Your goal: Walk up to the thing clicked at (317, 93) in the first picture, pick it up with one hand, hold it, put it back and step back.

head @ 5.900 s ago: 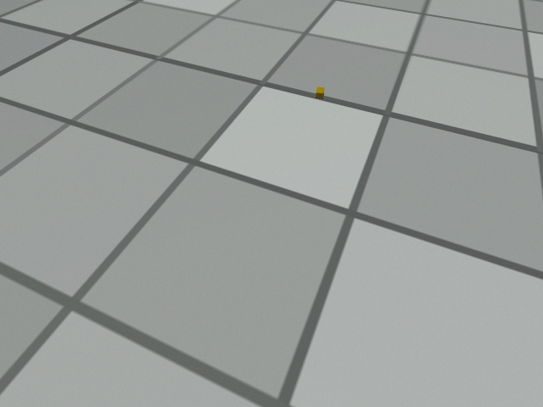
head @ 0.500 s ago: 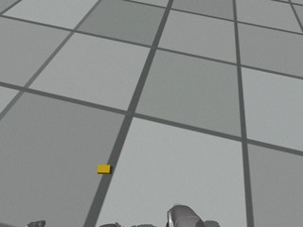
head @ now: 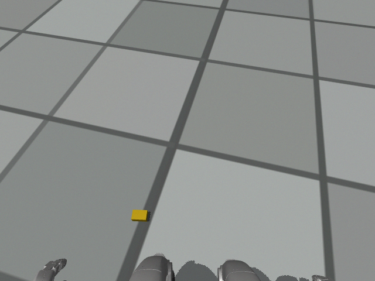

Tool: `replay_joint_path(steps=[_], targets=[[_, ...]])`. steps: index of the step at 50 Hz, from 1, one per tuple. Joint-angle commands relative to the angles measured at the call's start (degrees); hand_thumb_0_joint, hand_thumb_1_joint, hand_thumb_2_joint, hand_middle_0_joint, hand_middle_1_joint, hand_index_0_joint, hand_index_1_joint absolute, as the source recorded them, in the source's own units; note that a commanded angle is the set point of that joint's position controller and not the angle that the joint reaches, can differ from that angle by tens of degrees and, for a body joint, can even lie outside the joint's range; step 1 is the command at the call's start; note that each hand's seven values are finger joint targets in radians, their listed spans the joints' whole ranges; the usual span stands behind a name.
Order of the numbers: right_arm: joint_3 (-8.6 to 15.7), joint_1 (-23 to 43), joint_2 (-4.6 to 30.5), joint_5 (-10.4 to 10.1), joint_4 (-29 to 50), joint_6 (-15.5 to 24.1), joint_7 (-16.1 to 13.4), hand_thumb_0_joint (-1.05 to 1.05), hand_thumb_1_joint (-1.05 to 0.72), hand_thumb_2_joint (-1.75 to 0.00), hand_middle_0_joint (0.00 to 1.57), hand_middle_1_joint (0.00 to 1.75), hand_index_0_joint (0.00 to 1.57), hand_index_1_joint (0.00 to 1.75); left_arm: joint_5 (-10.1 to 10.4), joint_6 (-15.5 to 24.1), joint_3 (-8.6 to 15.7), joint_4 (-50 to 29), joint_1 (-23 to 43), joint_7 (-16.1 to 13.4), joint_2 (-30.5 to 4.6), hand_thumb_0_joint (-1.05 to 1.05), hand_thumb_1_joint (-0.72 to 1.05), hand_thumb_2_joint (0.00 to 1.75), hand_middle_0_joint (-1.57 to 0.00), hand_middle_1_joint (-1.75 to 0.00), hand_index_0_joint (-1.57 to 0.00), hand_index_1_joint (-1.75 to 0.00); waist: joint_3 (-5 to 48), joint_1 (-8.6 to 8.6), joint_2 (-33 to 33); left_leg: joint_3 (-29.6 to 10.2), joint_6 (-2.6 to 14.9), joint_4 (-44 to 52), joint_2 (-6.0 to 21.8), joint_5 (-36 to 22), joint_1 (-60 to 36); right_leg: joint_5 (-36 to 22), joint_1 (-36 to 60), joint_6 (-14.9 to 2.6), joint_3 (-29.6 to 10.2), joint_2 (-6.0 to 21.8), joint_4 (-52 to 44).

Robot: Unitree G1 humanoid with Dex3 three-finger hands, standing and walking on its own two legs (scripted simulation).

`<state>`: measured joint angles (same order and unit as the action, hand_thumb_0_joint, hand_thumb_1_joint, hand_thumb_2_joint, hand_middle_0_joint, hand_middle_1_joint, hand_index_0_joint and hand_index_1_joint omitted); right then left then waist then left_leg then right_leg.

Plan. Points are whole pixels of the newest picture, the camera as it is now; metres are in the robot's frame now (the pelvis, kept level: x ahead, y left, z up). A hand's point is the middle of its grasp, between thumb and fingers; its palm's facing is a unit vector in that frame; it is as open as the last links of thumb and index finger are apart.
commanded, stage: walk up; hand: left
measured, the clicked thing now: (139, 215) +0.45 +0.27 -0.72
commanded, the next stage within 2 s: none
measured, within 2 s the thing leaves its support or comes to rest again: neither
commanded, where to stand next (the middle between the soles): +0.06 +0.02 m, yaw +2 degrees
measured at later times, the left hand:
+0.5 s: hand out of the picture +0.00 +0.29 -0.13, palm faces +0.01 -0.90 -0.44, open 7.4 cm
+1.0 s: hand out of the picture +0.08 +0.27 -0.12, palm faces +0.02 -0.94 -0.34, open 7.4 cm
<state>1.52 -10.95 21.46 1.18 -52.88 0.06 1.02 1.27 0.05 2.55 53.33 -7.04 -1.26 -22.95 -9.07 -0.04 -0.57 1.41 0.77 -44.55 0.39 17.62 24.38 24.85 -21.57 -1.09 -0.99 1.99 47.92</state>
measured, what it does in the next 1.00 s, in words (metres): stands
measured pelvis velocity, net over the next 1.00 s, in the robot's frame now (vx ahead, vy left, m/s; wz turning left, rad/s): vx -0.01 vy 0.02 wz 0.04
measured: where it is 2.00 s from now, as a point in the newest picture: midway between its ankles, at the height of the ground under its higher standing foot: outside the picture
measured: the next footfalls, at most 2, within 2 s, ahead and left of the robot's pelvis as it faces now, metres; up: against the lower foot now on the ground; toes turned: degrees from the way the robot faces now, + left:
none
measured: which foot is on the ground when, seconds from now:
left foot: down 0.00-1.00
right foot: down 0.00-1.00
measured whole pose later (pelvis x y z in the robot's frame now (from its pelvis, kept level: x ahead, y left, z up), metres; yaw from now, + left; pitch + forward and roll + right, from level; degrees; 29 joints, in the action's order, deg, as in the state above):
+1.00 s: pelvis -0.01 +0.02 +0.04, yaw +2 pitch -1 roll -1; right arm -0.2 -5.0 19.7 0.4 -62.9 0.8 1.6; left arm -0.2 1.5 0.7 62.7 -4.4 0.4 -20.2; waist -2.6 0.5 -0.3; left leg -2.2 0.3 -25.0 -0.8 8.9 14.8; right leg 14.6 -7.9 0.7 2.8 1.2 23.9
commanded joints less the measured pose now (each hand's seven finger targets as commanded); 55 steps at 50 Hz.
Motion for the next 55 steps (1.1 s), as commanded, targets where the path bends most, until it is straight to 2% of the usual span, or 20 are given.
replay_joint_path(steps=[1, 4, 6, 9, 11, 12, 15, 18, 19, 21, 22, 23, 25, 26, 28, 29, 31, 33, 36, 55], targets=[[4.3, 4.4, 14.6, -0.4, 5.3, 0.3, -0.9, 0.0, -0.9, -0.9, 0.2, 0.3, 0.2, 0.3, -0.9, 1.7, 3.0, -0.3, -6.4, -0.9, -11.7, 0.0, 0.9, 0.9, -0.2, -0.3, -0.2, -0.3, 11.8, -2.53, -5.1, -13.5, 7.54, 13.2, 9.2, -7.7, -0.3, -3.6, 6.7, -2.64, -2.2, 0.8, -6.4], [4.1, 4.7, 12.3, -1.0, 4.5, -0.6, -1.1, 0.0, -0.9, -0.9, 0.2, 0.3, 0.2, 0.3, -1.7, 2.2, 3.9, -0.7, -3.5, -1.2, -17.0, 0.0, 0.9, 0.9, -0.2, -0.3, -0.2, -0.3, 11.6, -1.24, 2.2, -6.0, 1.38, -0.8, 0.7, -6.5, -0.9, -15.1, 3.6, -8.7, -17.7, 12.1, -17.4], [4.5, 2.0, 12.1, -0.5, 3.4, -0.8, -1.0, 0.0, -0.9, -0.9, 0.2, 0.3, 0.2, 0.3, -1.9, 2.4, 3.8, -2.0, 1.3, -1.6, -17.5, 0.0, 0.9, 0.9, -0.2, -0.3, -0.2, -0.3, 11.5, 1.31, 5.5, -4.6, 1.04, -3.5, 0.7, 1.0, -3.9, -21.3, 0.9, -11.5, -19.5, 15.7, -16.4], [5.1, 1.0, 13.5, -0.3, 2.9, -0.2, -0.5, 0.0, -0.9, -0.9, 0.2, 0.3, 0.2, 0.3, -1.9, 2.1, 2.9, -2.2, 2.4, -1.5, -14.4, 0.0, 0.9, 0.9, -0.2, -0.3, -0.2, -0.3, 12.6, 2.54, 2.1, -10.0, 4.0, 7.1, 4.5, -10.9, -9.7, -18.2, -2.1, -4.6, -7.9, 7.6, -9.7], [5.5, 4.0, 15.4, -0.4, 3.9, 0.0, -0.2, 0.0, -0.9, -0.9, 0.2, 0.3, 0.2, 0.3, -1.3, 1.5, 2.2, -0.9, -0.3, -1.5, -11.5, 0.0, 0.9, 0.9, -0.2, -0.3, -0.2, -0.3, 12.9, 0.85, -5.0, -21.3, 10.4, 17.2, 11.9, -4.1, -7.5, -5.2, -1.1, -0.87, 1.2, -0.9, 1.6], [5.6, 5.2, 15.8, -0.1, 4.3, 0.0, -0.2, 0.0, -0.9, -0.9, 0.2, 0.3, 0.2, 0.3, -1.3, 1.2, 2.4, 0.2, -2.6, -1.4, -11.4, 0.0, 0.9, 0.9, -0.2, -0.3, -0.2, -0.3, 12.2, 0.15, -6.0, -25.3, 12.37, 19.9, 14.5, -1.2, -5.0, 3.5, -0.1, -0.59, 1.7, -2.2, 5.0], [5.7, 9.0, 16.4, 0.5, 6.0, -0.5, -0.4, 0.0, -0.9, -0.9, 0.2, 0.3, 0.2, 0.3, -1.5, 1.3, 3.2, 2.0, -7.0, -0.8, -11.7, 0.0, 0.9, 0.9, -0.2, -0.3, -0.2, -0.3, 9.9, -1.22, -7.3, -22.6, 11.2, 21.4, 13.1, 7.6, 1.1, 4.4, 2.7, -1.48, 1.8, -1.6, 4.8], [5.0, 11.4, 14.8, 0.3, 6.1, -1.0, -0.4, 0.0, -0.9, -0.9, 0.2, 0.3, 0.2, 0.3, -1.6, 2.0, 3.1, 3.7, -11.3, -0.8, -10.2, 0.0, 0.9, 0.9, -0.2, -0.3, -0.2, -0.3, 10.6, -3.48, -9.3, -16.1, 7.37, 16.7, 9.6, 5.6, 1.3, -1.3, 7.5, -2.23, 2.5, -0.8, -8.9], [4.3, 10.7, 12.7, -0.1, 5.6, -1.1, -0.2, 0.0, -0.9, -0.9, 0.2, 0.3, 0.2, 0.3, -2.3, 2.5, 3.2, 3.4, -10.3, -0.9, -11.0, 0.0, 0.9, 0.9, -0.2, -0.3, -0.2, -0.3, 11.0, -3.21, -5.8, -14.3, 5.15, 11.7, 7.0, 4.6, 0.7, 1.4, 7.5, -3.28, -3.8, 2.0, -17.2], [3.7, 8.3, 10.3, -0.8, 4.9, -1.0, -0.5, 0.0, -0.9, -0.9, 0.2, 0.3, 0.2, 0.3, -3.7, 3.5, 4.2, 0.9, -4.1, -0.9, -16.8, 0.0, 0.9, 0.9, -0.2, -0.3, -0.2, -0.3, 6.7, -1.21, 5.8, -8.7, 0.29, -0.5, -2.7, 9.7, 7.7, 4.1, 5.9, -9.73, -26.9, 16.0, -27.5], [4.2, 8.0, 12.1, -0.4, 4.0, -0.8, -0.9, 0.0, -0.9, -0.9, 0.2, 0.3, 0.2, 0.3, -3.8, 3.4, 4.5, -0.7, 0.6, -1.0, -18.7, 0.0, 0.9, 0.9, -0.2, -0.3, -0.2, -0.3, 6.8, -0.41, 6.7, -7.8, 0.33, -4.1, -0.1, 13.1, 2.2, 0.9, -0.7, -13.36, -28.4, 20.2, -27.3], [4.7, 6.7, 12.9, -0.6, 3.0, -0.6, -0.7, 0.0, -0.9, -0.9, 0.2, 0.3, 0.2, 0.3, -3.4, 3.4, 4.0, -1.0, 2.4, -0.9, -17.0, 0.0, 0.9, 0.9, -0.2, -0.3, -0.2, -0.3, 6.1, 1.06, 5.2, -7.4, 0.17, -3.7, 1.0, 10.9, -2.2, -2.2, -3.2, -12.73, -23.8, 18.4, -25.6], [4.4, 5.5, 11.4, -1.3, 1.7, 0.3, -0.1, 0.0, -0.9, -0.9, 0.2, 0.3, 0.2, 0.3, -3.0, 3.7, 2.9, -1.1, 3.4, -0.8, -13.8, 0.0, 0.9, 0.9, -0.2, -0.3, -0.2, -0.3, 7.8, 2.21, 4.6, -4.3, 0.73, 4.9, 0.0, -0.6, -7.5, -15.7, 0.3, -7.24, -10.4, 11.5, -20.5], [4.0, 5.0, 10.5, -1.5, 1.2, 0.7, -0.1, 0.0, -0.9, -0.9, 0.2, 0.3, 0.2, 0.3, -2.8, 3.7, 2.7, -0.8, 2.7, -0.7, -13.0, 0.0, 0.9, 0.9, -0.2, -0.3, -0.2, -0.3, 10.3, 2.11, 5.6, -4.6, 1.36, 9.3, 0.2, -8.3, -10.9, -20.5, 1.8, -4.71, -7.7, 9.5, -18.6], [3.8, 5.3, 11.4, -1.0, 1.1, 1.3, -0.5, 0.0, -0.9, -0.9, 0.2, 0.3, 0.2, 0.3, -2.3, 3.6, 2.1, -0.3, 0.6, -0.2, -11.6, 0.0, 0.9, 0.9, -0.2, -0.3, -0.2, -0.3, 14.1, 0.84, 5.1, -9.6, 3.07, 12.4, 3.4, -17.7, -16.4, -21.7, 2.6, -2.19, -5.1, 6.6, -14.6], [3.7, 7.6, 12.2, -0.7, 1.5, 1.6, -0.6, 0.0, -0.9, -0.9, 0.2, 0.3, 0.2, 0.3, -2.1, 3.2, 1.6, 0.3, -1.6, 0.0, -10.5, 0.0, 0.9, 0.9, -0.2, -0.3, -0.2, -0.3, 14.9, -0.56, 3.3, -14.6, 4.39, 14.3, 6.0, -13.4, -17.1, -15.7, 1.4, -1.01, -4.1, 4.4, -14.8], [3.2, 9.0, 12.0, -0.9, 0.5, 1.4, -0.3, 0.0, -0.9, -0.9, 0.2, 0.3, 0.2, 0.3, -2.3, 2.7, 1.4, 2.2, -1.6, 0.1, -10.5, 0.0, 0.9, 0.9, -0.2, -0.3, -0.2, -0.3, 12.8, -1.05, 3.5, -16.0, 4.45, 16.9, 7.0, -0.7, -9.2, -1.7, 7.1, -1.02, -3.6, 3.6, -20.6], [2.5, 8.3, 11.5, -0.9, -1.2, 1.3, -0.1, 0.0, -0.9, -0.9, 0.2, 0.3, 0.2, 0.3, -2.3, 2.7, 1.4, 2.0, 1.5, 0.4, -10.7, 0.0, 0.9, 0.9, -0.2, -0.3, -0.2, -0.3, 11.2, 0.14, 3.2, -13.4, 2.5, 20.1, 5.0, 0.7, -8.0, -2.1, 8.3, -1.81, -4.6, 4.6, -21.7], [1.9, 9.4, 12.1, -0.7, -2.9, 1.5, -0.1, 0.0, -0.9, -0.9, 0.2, 0.3, 0.2, 0.3, -1.6, 2.6, 0.9, 3.5, 0.3, 0.5, -9.8, 0.0, 0.9, 0.9, -0.2, -0.3, -0.2, -0.3, 8.9, -0.76, -1.8, -15.2, 2.41, 23.8, 6.1, 2.9, -6.8, -3.6, 8.9, -1.71, -2.3, 3.2, -22.0], [1.1, 9.1, 10.1, -1.1, -7.7, 2.0, -0.7, 0.0, -0.9, -0.9, 0.2, 0.3, 0.2, 0.3, -1.6, 2.9, 0.8, 7.8, 5.6, 0.7, -9.8, 0.0, 0.9, 0.9, -0.2, -0.3, -0.2, -0.3, 12.7, 0.4, -0.1, -9.9, 0.54, 24.1, 5.3, -17.3, -13.6, -18.1, 16.2, -0.51, -1.9, 6.0, -30.3]])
